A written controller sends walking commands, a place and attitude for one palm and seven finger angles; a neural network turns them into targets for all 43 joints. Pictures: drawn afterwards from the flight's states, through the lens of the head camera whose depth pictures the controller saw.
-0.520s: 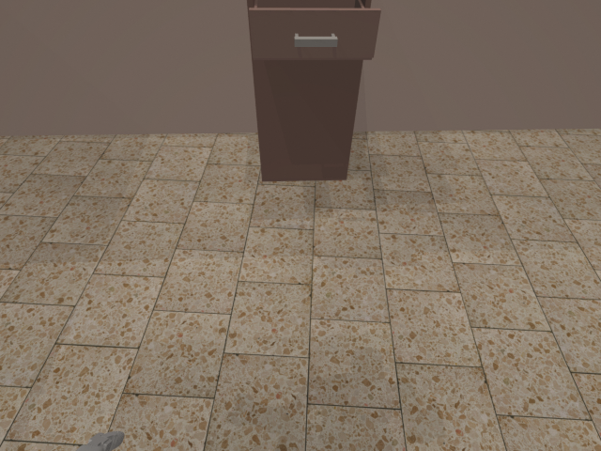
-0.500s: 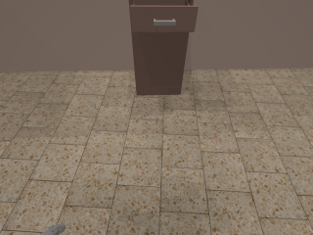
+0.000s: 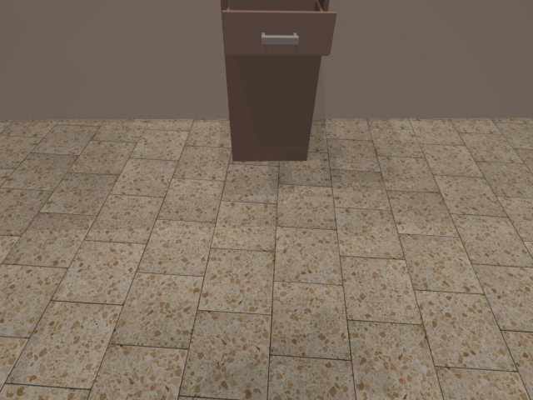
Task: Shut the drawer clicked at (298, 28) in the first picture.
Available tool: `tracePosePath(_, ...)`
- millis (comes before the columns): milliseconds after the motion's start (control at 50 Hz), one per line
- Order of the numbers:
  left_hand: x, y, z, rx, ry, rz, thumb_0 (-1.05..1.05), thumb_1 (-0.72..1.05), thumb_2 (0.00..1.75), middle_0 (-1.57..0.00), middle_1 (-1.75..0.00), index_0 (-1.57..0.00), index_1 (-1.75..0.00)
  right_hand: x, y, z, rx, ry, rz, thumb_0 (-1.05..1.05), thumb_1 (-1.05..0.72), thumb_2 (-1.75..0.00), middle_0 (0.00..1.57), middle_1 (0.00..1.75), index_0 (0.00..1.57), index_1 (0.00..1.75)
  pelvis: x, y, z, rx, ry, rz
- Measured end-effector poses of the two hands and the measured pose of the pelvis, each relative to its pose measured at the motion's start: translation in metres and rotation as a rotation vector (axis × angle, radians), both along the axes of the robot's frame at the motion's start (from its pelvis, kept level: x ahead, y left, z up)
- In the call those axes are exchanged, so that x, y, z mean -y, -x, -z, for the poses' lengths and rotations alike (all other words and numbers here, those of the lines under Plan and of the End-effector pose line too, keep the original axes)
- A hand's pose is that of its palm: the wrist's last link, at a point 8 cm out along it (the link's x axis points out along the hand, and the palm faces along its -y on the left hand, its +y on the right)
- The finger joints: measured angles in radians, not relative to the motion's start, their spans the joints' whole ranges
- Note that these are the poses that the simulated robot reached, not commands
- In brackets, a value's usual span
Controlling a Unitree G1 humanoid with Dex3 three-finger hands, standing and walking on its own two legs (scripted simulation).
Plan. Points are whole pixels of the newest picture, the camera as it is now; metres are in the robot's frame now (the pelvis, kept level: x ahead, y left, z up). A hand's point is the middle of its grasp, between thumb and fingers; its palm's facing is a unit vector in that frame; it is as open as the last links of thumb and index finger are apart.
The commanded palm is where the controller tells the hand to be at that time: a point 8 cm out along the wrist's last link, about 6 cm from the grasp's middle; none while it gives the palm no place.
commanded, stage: stand and wait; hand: left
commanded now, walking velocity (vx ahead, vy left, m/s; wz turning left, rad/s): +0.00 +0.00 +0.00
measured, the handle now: (279, 37) +1.23 +0.04 +0.04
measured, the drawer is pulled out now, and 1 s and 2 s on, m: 0.26 0.26 0.26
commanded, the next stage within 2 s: look at it before walking up in 0.34 s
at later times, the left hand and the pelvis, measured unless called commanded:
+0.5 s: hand out of the picture +0.06 +0.24 -0.15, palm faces -0.02 -0.95 -0.32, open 7.4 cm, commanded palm none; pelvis -0.01 +0.00 +0.00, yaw +0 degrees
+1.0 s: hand out of the picture +0.06 +0.25 -0.15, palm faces -0.02 -0.95 -0.33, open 7.4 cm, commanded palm none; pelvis +0.00 +0.00 +0.00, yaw +0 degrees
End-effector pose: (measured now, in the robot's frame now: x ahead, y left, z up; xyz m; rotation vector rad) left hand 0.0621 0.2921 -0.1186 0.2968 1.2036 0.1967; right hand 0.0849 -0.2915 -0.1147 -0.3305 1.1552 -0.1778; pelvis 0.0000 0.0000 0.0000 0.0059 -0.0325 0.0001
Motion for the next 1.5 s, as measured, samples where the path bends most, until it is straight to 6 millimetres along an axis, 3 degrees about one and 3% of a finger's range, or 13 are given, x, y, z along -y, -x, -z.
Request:
tracePosePath(180, 0.0, 0.011, -0.001, -0.02, -0.006, 0.0, 0.01, 0.9, 0.9, -0.2, -0.3, -0.2, -0.3, 0.004, 0.026, 0.004, -0.049, -0.004, 0.023, 0.01, -0.91, -0.9, 0.2, 0.3, 0.2, 0.3, 0.002, 0.008, -0.001, 0.004, 0.0, 0.002)
tracePosePath(360, 0.003, 0.008, -0.002, -0.004, 0.0, 0.011, 0.01, 0.9, 0.9, -0.2, -0.3, -0.2, -0.3, 0.002, 0.034, 0.004, -0.055, -0.013, 0.029, 0.01, -0.91, -0.9, 0.2, 0.3, 0.2, 0.3, 0.003, 0.013, -0.002, 0.003, 0.0, 0.005)
tracePosePath(700, 0.005, 0.005, -0.001, -0.006, 0.008, 0.015, 0.01, 0.9, 0.9, -0.2, -0.3, -0.2, -0.3, 0.001, 0.03, 0.002, -0.053, -0.01, 0.03, 0.01, -0.91, -0.9, 0.2, 0.3, 0.2, 0.3, 0.002, 0.011, -0.003, -0.003, 0.001, 0.007)
tracePosePath(1080, 0.003, 0.002, -0.001, -0.018, -0.001, 0.002, 0.01, 0.9, 0.9, -0.2, -0.3, -0.2, -0.3, 0.0, 0.012, 0.001, -0.038, -0.01, 0.02, 0.01, -0.91, -0.9, 0.2, 0.3, 0.2, 0.3, 0.001, 0.002, -0.004, -0.006, 0.001, 0.01)
tracePosePath(1200, 0.019, 0.01, 0.014, -0.078, 0.05, 0.002, 0.0, 0.91, 0.9, -0.2, -0.3, -0.2, -0.3, -0.015, 0.021, 0.015, -0.05, -0.053, 0.06, 0.01, -0.91, -0.9, 0.2, 0.3, 0.2, 0.3, 0.001, -0.013, 0.003, -0.013, 0.002, 0.055)
tracePosePath(1300, 0.043, 0.009, 0.026, -0.171, 0.092, 0.028, 0.0, 0.91, 0.9, -0.2, -0.3, -0.2, -0.3, -0.024, 0.045, 0.031, -0.085, -0.108, 0.162, 0.01, -0.91, -0.9, 0.2, 0.3, 0.2, 0.3, 0.01, -0.035, 0.01, -0.024, -0.019, 0.122)
tracePosePath(1340, 0.057, -0.003, 0.026, -0.196, 0.1, 0.052, 0.01, 0.91, 0.9, -0.2, -0.3, -0.2, -0.3, -0.023, 0.06, 0.036, -0.116, -0.129, 0.211, 0.01, -0.91, -0.9, 0.2, 0.3, 0.2, 0.3, 0.018, -0.045, 0.011, -0.024, -0.024, 0.146)
tracePosePath(1420, 0.087, -0.045, 0.03, -0.154, 0.107, 0.098, 0.01, 0.91, 0.9, -0.2, -0.3, -0.2, -0.3, -0.015, 0.087, 0.053, -0.231, -0.163, 0.28, 0.01, -0.91, -0.9, 0.2, 0.3, 0.2, 0.3, 0.038, -0.067, 0.021, -0.02, -0.018, 0.176)
tracePosePath(1460, 0.099, -0.062, 0.034, -0.103, 0.102, 0.094, 0.01, 0.91, 0.9, -0.2, -0.3, -0.2, -0.3, -0.008, 0.09, 0.059, -0.294, -0.174, 0.292, 0.01, -0.91, -0.9, 0.2, 0.3, 0.2, 0.3, 0.049, -0.076, 0.026, -0.017, -0.01, 0.176)
tracePosePath(1500, 0.11, -0.071, 0.032, -0.082, 0.104, 0.076, 0.0, 0.91, 0.9, -0.2, -0.3, -0.2, -0.3, 0.0, 0.079, 0.054, -0.311, -0.176, 0.297, 0.01, -0.91, -0.9, 0.2, 0.3, 0.2, 0.3, 0.058, -0.088, 0.023, -0.012, -0.006, 0.179)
